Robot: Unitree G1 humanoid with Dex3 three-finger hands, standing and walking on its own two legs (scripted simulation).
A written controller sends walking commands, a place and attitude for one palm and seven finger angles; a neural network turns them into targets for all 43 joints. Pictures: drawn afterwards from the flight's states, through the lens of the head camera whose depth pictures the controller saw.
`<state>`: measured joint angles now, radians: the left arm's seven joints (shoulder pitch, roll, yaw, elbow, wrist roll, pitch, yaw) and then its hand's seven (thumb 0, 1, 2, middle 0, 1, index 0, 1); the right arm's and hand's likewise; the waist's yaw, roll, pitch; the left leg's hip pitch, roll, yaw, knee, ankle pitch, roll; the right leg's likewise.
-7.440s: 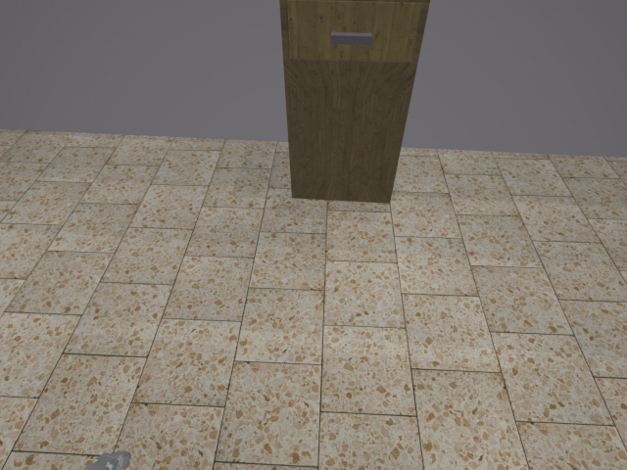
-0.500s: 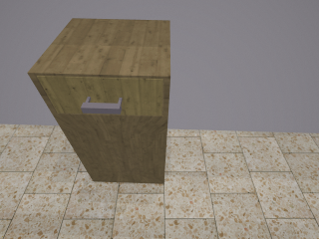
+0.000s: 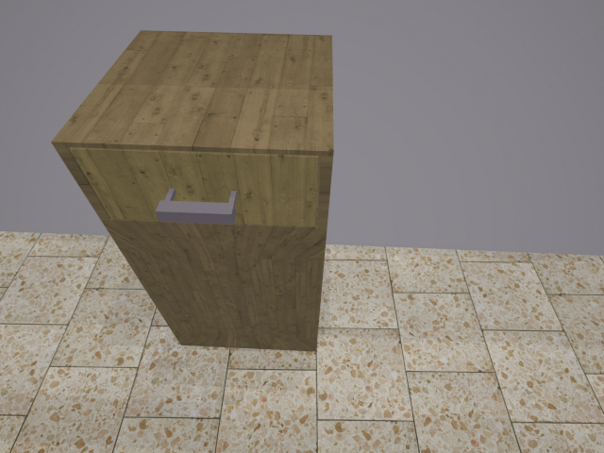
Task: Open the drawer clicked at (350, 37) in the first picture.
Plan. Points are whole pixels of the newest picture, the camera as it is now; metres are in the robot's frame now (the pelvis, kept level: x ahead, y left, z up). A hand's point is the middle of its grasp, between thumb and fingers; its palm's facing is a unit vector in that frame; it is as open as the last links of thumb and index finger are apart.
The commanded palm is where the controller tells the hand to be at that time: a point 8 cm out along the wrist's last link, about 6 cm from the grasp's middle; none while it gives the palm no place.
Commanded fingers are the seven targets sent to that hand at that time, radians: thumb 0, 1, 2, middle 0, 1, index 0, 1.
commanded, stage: look again from close up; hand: left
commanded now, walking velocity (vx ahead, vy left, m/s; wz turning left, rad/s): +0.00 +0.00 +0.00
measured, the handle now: (199, 203) +0.52 +0.22 -0.01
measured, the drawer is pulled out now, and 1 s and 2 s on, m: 0.00 0.00 0.00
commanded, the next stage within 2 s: raise the hand with hooked fingers in 0.50 s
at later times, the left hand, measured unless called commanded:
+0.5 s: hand out of the picture +0.01 +0.25 -0.18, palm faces +0.02 -0.98 -0.21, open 7.4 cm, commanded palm none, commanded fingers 0.00 0.90 0.90 -0.20 -0.30 -0.20 -0.30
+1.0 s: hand out of the picture +0.11 +0.27 -0.06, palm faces +0.01 -0.12 -0.99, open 8.5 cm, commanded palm +0.10 +0.29 -0.01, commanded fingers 0.00 0.41 0.69 -0.23 -0.62 -0.23 -0.62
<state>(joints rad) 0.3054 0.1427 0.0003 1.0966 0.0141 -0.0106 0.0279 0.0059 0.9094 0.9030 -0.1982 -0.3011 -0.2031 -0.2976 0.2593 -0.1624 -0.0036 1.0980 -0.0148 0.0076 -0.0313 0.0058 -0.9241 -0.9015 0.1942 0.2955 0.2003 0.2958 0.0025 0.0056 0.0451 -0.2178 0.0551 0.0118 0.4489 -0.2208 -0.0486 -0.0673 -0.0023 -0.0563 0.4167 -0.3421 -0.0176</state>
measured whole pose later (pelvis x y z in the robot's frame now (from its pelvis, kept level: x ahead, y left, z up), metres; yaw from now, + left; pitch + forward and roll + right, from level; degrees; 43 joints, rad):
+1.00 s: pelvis -0.10 +0.05 -0.05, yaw -3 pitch +5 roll +1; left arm 0.30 0.30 -0.10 0.16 1.05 0.00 0.44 0.01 0.63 0.79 -0.22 -0.48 -0.23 -0.47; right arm 0.11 -0.25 -0.02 0.55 -0.02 0.02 -0.03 0.01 -0.91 -0.90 0.20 0.30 0.20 0.30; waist 0.08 0.03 -0.11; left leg -0.69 -0.06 0.01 0.86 -0.31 0.03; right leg -0.65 0.06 0.10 0.95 -0.44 -0.02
